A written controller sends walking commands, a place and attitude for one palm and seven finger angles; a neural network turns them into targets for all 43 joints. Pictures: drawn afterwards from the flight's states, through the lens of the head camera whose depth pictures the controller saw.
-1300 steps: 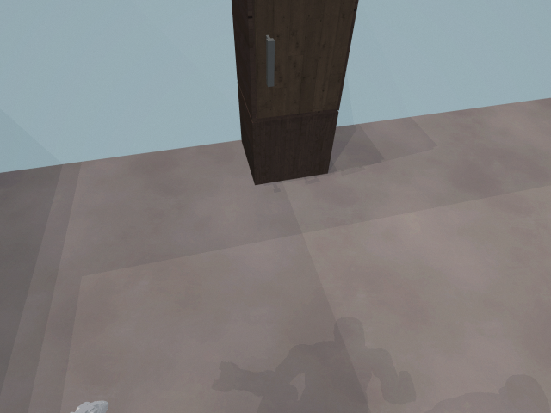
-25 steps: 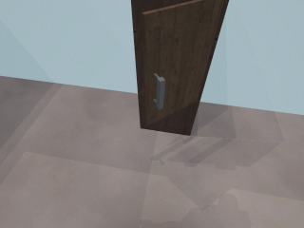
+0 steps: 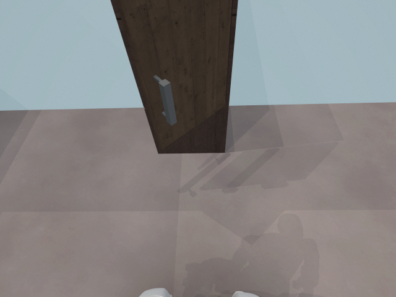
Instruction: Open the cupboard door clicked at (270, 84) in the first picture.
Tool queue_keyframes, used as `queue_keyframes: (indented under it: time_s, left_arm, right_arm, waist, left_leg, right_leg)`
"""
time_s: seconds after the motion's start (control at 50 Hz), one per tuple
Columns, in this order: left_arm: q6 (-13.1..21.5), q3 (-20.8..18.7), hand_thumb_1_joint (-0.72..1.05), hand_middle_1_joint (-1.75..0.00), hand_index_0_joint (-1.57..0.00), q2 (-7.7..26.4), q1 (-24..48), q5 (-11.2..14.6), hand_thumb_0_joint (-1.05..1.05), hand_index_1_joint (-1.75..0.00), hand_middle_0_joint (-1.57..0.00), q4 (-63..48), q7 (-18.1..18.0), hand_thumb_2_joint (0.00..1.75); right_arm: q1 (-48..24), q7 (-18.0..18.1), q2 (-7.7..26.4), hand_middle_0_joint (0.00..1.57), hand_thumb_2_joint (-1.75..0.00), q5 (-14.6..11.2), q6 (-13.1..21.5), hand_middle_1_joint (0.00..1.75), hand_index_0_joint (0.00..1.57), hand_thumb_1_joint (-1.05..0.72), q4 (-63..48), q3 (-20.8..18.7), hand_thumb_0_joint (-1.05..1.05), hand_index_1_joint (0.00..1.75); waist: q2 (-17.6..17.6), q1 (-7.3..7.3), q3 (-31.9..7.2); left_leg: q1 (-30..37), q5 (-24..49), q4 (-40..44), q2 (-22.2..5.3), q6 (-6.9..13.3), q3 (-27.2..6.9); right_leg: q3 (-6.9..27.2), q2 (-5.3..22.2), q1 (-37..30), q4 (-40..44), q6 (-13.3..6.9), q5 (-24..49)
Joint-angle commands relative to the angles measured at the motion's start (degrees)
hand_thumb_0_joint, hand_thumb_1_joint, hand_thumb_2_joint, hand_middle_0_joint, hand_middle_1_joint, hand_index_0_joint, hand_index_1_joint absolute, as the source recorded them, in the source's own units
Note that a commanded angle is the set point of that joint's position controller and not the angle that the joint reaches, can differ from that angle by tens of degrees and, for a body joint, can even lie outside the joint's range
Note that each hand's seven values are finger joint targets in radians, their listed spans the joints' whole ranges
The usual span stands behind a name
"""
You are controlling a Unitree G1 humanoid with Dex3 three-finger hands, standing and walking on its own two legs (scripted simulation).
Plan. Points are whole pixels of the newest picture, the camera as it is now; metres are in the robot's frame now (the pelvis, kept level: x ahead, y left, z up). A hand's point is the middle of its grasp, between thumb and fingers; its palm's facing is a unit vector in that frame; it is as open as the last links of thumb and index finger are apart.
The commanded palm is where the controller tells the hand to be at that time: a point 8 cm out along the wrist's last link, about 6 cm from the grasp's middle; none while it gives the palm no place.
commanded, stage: walk to a spot facing it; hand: left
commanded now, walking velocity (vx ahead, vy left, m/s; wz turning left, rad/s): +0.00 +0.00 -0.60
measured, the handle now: (164, 100) +0.67 +0.17 -0.07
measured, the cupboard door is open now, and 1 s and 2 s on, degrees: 42 42 42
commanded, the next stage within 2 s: none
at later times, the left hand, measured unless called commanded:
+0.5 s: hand out of the picture +0.13 +0.22 -0.15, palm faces -0.20 -0.95 -0.25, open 7.4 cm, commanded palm none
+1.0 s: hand (159, 262) +0.21 +0.12 -0.17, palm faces -0.57 -0.80 -0.20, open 7.4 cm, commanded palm none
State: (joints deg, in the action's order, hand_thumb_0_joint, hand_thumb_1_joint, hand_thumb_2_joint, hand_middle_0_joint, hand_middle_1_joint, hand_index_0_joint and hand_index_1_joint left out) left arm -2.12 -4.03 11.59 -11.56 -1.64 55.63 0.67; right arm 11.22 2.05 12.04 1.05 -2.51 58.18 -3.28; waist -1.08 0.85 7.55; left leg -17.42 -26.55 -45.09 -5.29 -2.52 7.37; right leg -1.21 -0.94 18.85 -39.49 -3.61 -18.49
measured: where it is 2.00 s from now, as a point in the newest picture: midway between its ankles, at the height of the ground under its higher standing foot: outside the picture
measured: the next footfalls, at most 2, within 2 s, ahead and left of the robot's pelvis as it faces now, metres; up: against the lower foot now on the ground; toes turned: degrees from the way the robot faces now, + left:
left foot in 0.40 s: +0.06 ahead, +0.15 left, +0.00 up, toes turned -15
right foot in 0.66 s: +0.01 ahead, -0.13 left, +0.00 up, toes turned -27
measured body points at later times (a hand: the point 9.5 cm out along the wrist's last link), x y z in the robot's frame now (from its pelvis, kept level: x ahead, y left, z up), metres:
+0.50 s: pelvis +0.00 +0.02 +0.01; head +0.06 +0.02 +0.46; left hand +0.14 +0.27 -0.13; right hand +0.04 -0.25 -0.12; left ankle +0.03 +0.16 -0.72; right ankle -0.02 -0.09 -0.67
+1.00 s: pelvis +0.02 +0.01 +0.00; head +0.07 +0.00 +0.45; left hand +0.24 +0.16 -0.15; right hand -0.08 -0.25 -0.12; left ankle +0.10 +0.10 -0.72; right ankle -0.03 -0.11 -0.71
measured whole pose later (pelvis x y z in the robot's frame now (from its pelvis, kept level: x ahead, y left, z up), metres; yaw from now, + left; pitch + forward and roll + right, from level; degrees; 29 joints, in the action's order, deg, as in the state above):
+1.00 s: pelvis +0.02 +0.01 +0.00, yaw -36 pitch +1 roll -1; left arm -4.1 -3.9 13.8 -10.0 -1.0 50.9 0.9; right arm 12.2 1.8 13.4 1.0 -0.1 50.6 -2.4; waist 1.9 -0.8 4.6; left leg -19.1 -17.5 -34.9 -2.4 -0.3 1.8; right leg 5.7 -4.3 23.6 -41.0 0.3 -22.7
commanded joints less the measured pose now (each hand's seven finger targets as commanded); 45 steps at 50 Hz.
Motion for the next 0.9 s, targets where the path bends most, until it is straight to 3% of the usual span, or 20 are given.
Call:
queue_keyframes:
  time_s: [0.0,0.08,0.24,0.28,0.32,0.34,0.36,0.38,0.4,0.46,0.54,0.58,0.6,0.62,0.64,0.66,0.68,0.74,0.84,0.88]
  left_arm:
    - [0.75,-3.41,0.90,-0.30,-0.20,11.86,-4.25,0.29,0.00,-0.30,-0.20,-3.38,-2.16,0.90]
    - [1.42,-3.16,0.90,-0.30,-0.20,10.20,-4.38,0.19,0.00,-0.30,-0.20,-3.99,-2.40,0.90]
    - [0.78,-3.96,0.90,-0.30,-0.20,11.78,-4.83,-0.12,0.00,-0.30,-0.20,-5.14,-1.49,0.90]
    - [0.65,-3.87,0.90,-0.30,-0.20,11.78,-3.56,-0.09,0.00,-0.30,-0.20,-5.55,-1.42,0.90]
    - [0.52,-3.57,0.90,-0.30,-0.20,11.29,-0.71,0.55,0.00,-0.30,-0.20,-6.44,-1.28,0.90]
    - [0.41,-2.98,0.90,-0.30,-0.20,9.06,-0.22,0.95,0.00,-0.30,-0.20,-7.42,-1.01,0.90]
    - [0.48,-2.20,0.90,-0.30,-0.20,6.08,-0.92,1.26,0.00,-0.30,-0.20,-8.84,-0.14,0.90]
    - [0.86,-2.50,0.90,-0.30,-0.20,8.03,1.27,0.52,0.00,-0.30,-0.20,-10.56,0.27,0.90]
    - [0.63,-2.91,0.90,-0.30,-0.20,8.36,1.73,-0.18,0.00,-0.30,-0.20,-9.97,0.66,0.90]
    - [0.12,-2.41,0.90,-0.30,-0.20,6.82,1.22,0.42,0.00,-0.30,-0.20,-9.00,1.38,0.90]
    - [0.49,-1.25,0.90,-0.30,-0.20,6.00,3.42,0.56,0.00,-0.30,-0.20,-9.80,1.78,0.90]
    - [0.74,-1.39,0.90,-0.30,-0.20,6.85,1.36,0.57,0.00,-0.30,-0.20,-9.37,1.77,0.90]
    - [0.82,-1.73,0.90,-0.30,-0.20,7.78,-1.49,0.60,0.00,-0.30,-0.20,-8.56,1.75,0.90]
    - [1.24,-2.53,0.90,-0.30,-0.20,11.67,-5.81,0.33,0.00,-0.30,-0.20,-7.39,1.31,0.90]
    - [1.58,-4.11,0.90,-0.30,-0.20,18.95,-9.13,-0.16,0.00,-0.30,-0.20,-6.58,0.23,0.90]
    - [1.41,-3.78,0.90,-0.30,-0.20,20.25,-11.15,0.66,0.00,-0.30,-0.20,-6.20,-0.22,0.90]
    - [0.94,-4.07,0.90,-0.30,-0.20,17.68,-8.11,0.41,0.00,-0.30,-0.20,-6.77,-1.00,0.90]
    - [0.62,-2.84,0.90,-0.30,-0.20,14.13,0.13,0.04,0.00,-0.30,-0.20,-9.40,-1.48,0.90]
    - [0.27,-2.87,0.90,-0.30,-0.20,14.66,2.13,-0.15,0.00,-0.30,-0.20,-9.82,-0.94,0.90]
    - [0.10,-2.77,0.90,-0.30,-0.20,14.06,3.48,0.04,0.00,-0.30,-0.20,-9.76,-0.88,0.90]
  right_arm:
    - [-3.79,0.22,6.24,0.20,-0.90,-0.33,0.69,0.30,0.20,-0.90,-6.69,-1.89,0.00,0.30]
    - [-3.49,-0.08,4.16,0.20,-0.90,-0.35,0.91,0.30,0.20,-0.90,-6.71,-1.48,0.00,0.30]
    - [-5.06,0.23,3.95,0.20,-0.90,-0.94,1.76,0.30,0.20,-0.90,-9.19,-1.37,0.00,0.30]
    - [-2.92,0.36,3.96,0.20,-0.90,-1.12,2.14,0.30,0.20,-0.90,-9.06,-1.38,0.00,0.30]
    - [2.21,0.82,5.12,0.20,-0.90,-1.15,2.90,0.30,0.20,-0.90,-7.80,-1.35,0.00,0.30]
    - [4.27,1.19,8.52,0.20,-0.90,-0.75,3.42,0.30,0.20,-0.90,-7.62,-1.81,0.00,0.30]
    - [3.77,1.40,14.39,0.20,-0.90,0.26,3.53,0.30,0.20,-0.90,-8.71,-2.91,0.00,0.30]
    - [3.11,1.67,15.18,0.20,-0.90,0.26,3.09,0.30,0.20,-0.90,-10.11,-2.86,0.00,0.30]
    - [1.74,1.33,13.60,0.20,-0.90,1.17,3.43,0.30,0.20,-0.90,-10.28,-2.35,0.00,0.30]
    - [-1.57,1.23,10.15,0.20,-0.90,1.27,3.36,0.30,0.20,-0.90,-11.27,-1.16,0.00,0.30]
    - [3.08,0.78,12.17,0.20,-0.90,0.99,3.14,0.30,0.20,-0.90,-9.80,-1.99,0.00,0.30]
    - [2.51,0.41,13.05,0.20,-0.90,0.78,2.72,0.30,0.20,-0.90,-10.11,-2.31,0.00,0.30]
    - [1.58,0.25,13.35,0.20,-0.90,0.48,2.60,0.30,0.20,-0.90,-10.34,-2.44,0.00,0.30]
    - [1.12,-0.10,11.70,0.20,-0.90,-0.10,2.49,0.30,0.20,-0.90,-11.28,-2.22,0.00,0.30]
    - [-1.19,-0.38,6.67,0.20,-0.90,-0.74,2.51,0.30,0.20,-0.90,-14.04,-1.05,0.00,0.30]
    - [-1.94,0.08,9.14,0.20,-0.90,-0.70,1.88,0.30,0.20,-0.90,-14.34,-0.78,0.00,0.30]
    - [-3.91,0.26,8.19,0.20,-0.90,-0.64,1.56,0.30,0.20,-0.90,-13.79,-1.29,0.00,0.30]
    - [-2.50,-0.47,7.10,0.20,-0.90,-0.45,1.30,0.30,0.20,-0.90,-11.78,-0.90,0.00,0.30]
    - [0.67,-0.79,5.59,0.20,-0.90,-0.66,1.35,0.30,0.20,-0.90,-10.43,-0.82,0.00,0.30]
    - [4.37,-0.52,5.69,0.20,-0.90,-0.77,1.88,0.30,0.20,-0.90,-9.67,-0.81,0.00,0.30]
  waist:
    - [11.19,1.60,-6.14]
    - [6.51,1.01,-10.67]
    - [9.01,1.54,-9.10]
    - [8.45,0.34,-9.77]
    - [7.19,-2.48,-11.77]
    - [0.69,-3.44,-11.88]
    - [-15.42,-2.88,-10.40]
    - [-10.52,-2.61,-7.77]
    - [-7.56,-1.82,-7.39]
    - [-10.61,0.28,-6.96]
    - [-12.04,-2.25,-10.18]
    - [-10.72,-1.05,-9.44]
    - [-9.28,0.75,-10.07]
    - [-0.35,2.95,-11.80]
    - [20.62,4.56,-12.77]
    - [16.92,6.03,-12.36]
    - [15.38,4.67,-11.35]
    - [10.77,0.73,-10.24]
    - [9.90,-0.48,-8.11]
    - [9.30,-2.31,-8.79]
  left_leg:
    - [-15.91,-1.41,-23.30,1.42,0.22,-9.87]
    - [-12.61,2.61,-16.40,2.54,-0.72,-8.68]
    - [-7.23,1.34,-1.14,4.80,0.25,-8.70]
    - [-1.98,3.28,6.62,5.67,0.55,-8.72]
    - [10.11,10.69,19.41,4.76,1.26,-8.83]
    - [17.82,8.30,26.17,-2.92,3.98,-17.13]
    - [19.93,10.33,31.76,-18.35,10.14,-32.57]
    - [10.78,13.80,31.97,-24.91,14.75,-34.38]
    - [7.88,20.08,30.70,-21.81,15.04,-30.72]
    - [9.05,39.83,24.00,-12.43,10.32,-12.23]
    - [12.62,48.43,18.35,-11.62,8.14,-6.45]
    - [9.45,44.21,14.70,-11.47,6.35,-5.27]
    - [5.74,39.67,10.57,-10.47,4.61,-3.68]
    - [-2.82,27.84,1.13,-7.04,1.60,-0.60]
    - [-16.76,-8.00,-13.51,2.30,-1.67,2.85]
    - [-16.69,-11.72,-20.16,1.12,-0.67,-6.14]
    - [-18.19,-9.07,-23.95,0.74,-0.58,-7.99]
    - [-12.46,-0.97,-18.95,0.51,-1.10,-7.55]
    - [-3.30,2.12,-1.58,3.80,-0.45,-5.22]
    - [2.30,5.76,7.49,4.15,-0.07,-5.59]
  right_leg:
    - [27.25,16.73,-10.01,21.42,-8.75,18.01]
    - [23.21,12.71,-12.85,19.49,-7.73,22.01]
    - [28.30,10.91,-9.29,20.41,-8.15,17.21]
    - [29.10,9.47,-6.68,18.81,-6.72,18.43]
    - [26.57,6.61,-0.21,15.44,-2.90,15.88]
    - [21.79,1.29,9.43,10.22,0.16,6.63]
    - [10.43,-5.56,18.66,-3.05,3.71,-10.70]
    - [5.67,-1.64,17.02,-14.35,5.63,-15.18]
    - [5.34,-1.16,15.76,-22.08,5.96,-13.34]
    - [2.04,1.39,14.46,-22.54,6.95,-8.83]
    - [-3.76,0.04,5.32,-6.27,5.62,-6.32]
    - [-4.73,-0.61,-1.37,2.19,4.61,-1.29]
    - [-4.88,-0.72,-7.81,8.10,3.96,5.57]
    - [2.51,5.13,-18.61,13.20,1.69,19.84]
    - [26.37,21.70,-24.07,17.68,-5.95,39.80]
    - [27.18,24.22,-19.83,18.04,-10.67,35.79]
    - [29.13,20.79,-17.22,18.57,-11.10,27.01]
    - [20.54,14.44,-8.44,18.12,-8.05,19.31]
    - [21.95,11.62,-1.40,20.13,-6.95,8.49]
    - [22.61,10.26,0.88,18.44,-5.17,6.00]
